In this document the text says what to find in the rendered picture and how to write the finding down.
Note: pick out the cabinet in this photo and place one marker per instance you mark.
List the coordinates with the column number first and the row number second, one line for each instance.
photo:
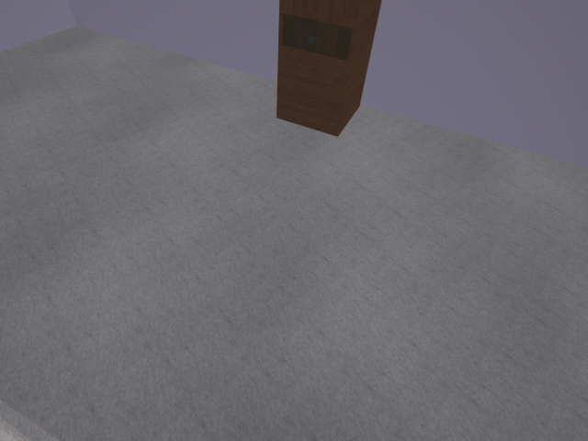
column 320, row 92

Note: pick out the drawer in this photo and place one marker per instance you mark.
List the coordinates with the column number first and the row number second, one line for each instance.
column 331, row 40

